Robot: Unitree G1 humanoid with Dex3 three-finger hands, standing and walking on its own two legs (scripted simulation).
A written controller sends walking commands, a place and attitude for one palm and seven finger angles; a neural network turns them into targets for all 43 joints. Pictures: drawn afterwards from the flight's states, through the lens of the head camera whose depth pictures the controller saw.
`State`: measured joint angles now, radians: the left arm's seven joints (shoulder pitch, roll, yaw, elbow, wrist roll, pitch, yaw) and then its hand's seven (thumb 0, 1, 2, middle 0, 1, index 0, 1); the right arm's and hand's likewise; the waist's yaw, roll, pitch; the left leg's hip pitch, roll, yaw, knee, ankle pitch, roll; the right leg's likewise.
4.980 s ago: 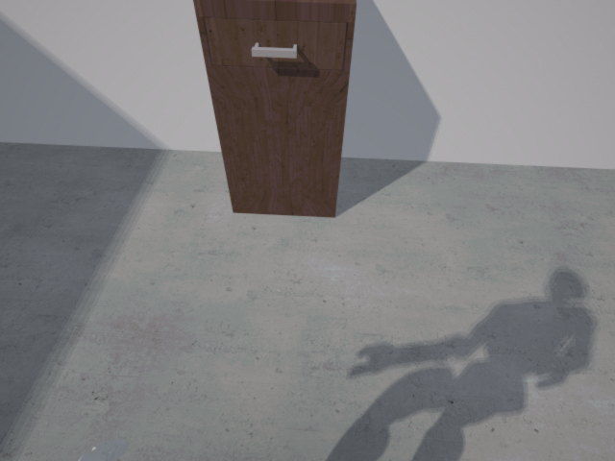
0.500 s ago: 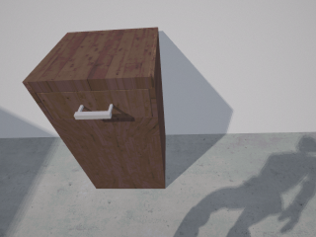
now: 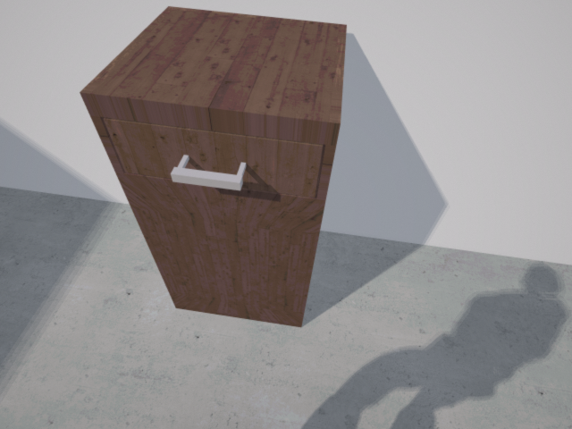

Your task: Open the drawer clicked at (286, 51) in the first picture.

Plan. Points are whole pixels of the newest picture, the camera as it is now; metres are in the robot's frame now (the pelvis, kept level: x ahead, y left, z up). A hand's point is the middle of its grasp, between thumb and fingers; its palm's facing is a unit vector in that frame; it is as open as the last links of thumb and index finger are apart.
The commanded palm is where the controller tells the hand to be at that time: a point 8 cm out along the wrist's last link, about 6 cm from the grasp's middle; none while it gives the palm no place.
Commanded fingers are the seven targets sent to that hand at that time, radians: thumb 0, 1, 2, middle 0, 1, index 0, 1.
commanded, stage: come to a stop and stand still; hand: left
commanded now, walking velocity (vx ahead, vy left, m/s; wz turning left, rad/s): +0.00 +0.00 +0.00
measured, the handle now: (210, 171) +0.56 +0.22 +0.00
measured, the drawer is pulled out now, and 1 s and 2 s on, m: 0.00 0.00 0.00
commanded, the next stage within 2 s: look again from close up in 0.28 s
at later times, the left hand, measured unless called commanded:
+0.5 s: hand out of the picture +0.01 +0.19 -0.17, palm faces -0.03 -0.97 -0.22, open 7.4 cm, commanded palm none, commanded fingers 0.00 0.90 0.90 -0.20 -0.30 -0.20 -0.30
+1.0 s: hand out of the picture -0.01 +0.15 -0.17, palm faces +0.00 -0.98 -0.20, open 7.4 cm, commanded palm none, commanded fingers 0.00 0.90 0.90 -0.20 -0.30 -0.20 -0.30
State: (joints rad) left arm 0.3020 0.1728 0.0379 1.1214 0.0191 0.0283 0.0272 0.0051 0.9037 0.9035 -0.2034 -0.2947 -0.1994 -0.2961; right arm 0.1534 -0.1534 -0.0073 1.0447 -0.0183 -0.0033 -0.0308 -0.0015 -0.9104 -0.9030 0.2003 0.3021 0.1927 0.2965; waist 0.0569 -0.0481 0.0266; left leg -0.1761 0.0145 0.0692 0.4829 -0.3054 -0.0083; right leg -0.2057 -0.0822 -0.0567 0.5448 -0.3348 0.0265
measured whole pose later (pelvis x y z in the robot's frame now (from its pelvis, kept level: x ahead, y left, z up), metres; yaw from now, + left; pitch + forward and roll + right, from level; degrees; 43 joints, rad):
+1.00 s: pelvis -0.02 -0.02 +0.00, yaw -1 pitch -1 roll +1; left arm 0.27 0.15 0.00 1.11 0.01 -0.01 0.02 0.01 0.91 0.90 -0.20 -0.29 -0.20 -0.30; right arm 0.28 -0.16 0.02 1.09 -0.02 -0.01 -0.02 0.00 -0.91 -0.90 0.20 0.30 0.19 0.30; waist 0.00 0.01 0.04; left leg -0.19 0.06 0.07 0.50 -0.29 -0.04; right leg -0.22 -0.04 -0.06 0.55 -0.32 -0.01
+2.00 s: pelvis +0.01 -0.01 -0.01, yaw +1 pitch -2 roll +0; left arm 0.28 0.17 0.02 0.93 0.03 0.00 0.04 0.00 0.91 0.90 -0.21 -0.29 -0.20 -0.30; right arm 0.24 -0.21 -0.03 0.94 -0.02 0.02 -0.04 0.00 -0.92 -0.90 0.20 0.30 0.19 0.30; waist 0.00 0.02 0.03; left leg -0.27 0.04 0.05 0.64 -0.35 0.01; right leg -0.23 -0.02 -0.13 0.62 -0.36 -0.04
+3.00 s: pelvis -0.12 +0.06 -0.01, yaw +2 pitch -3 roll -3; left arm 0.29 0.14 0.06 1.03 0.04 0.06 0.04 0.02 0.93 0.90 -0.20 -0.29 -0.20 -0.30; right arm 0.40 -0.11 -0.03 1.09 -0.03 0.04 -0.03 0.00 -0.91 -0.90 0.20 0.30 0.19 0.30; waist -0.04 0.00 -0.03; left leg -0.39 0.00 0.06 0.59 -0.16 0.10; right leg -0.47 0.00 -0.03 1.04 -0.36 0.01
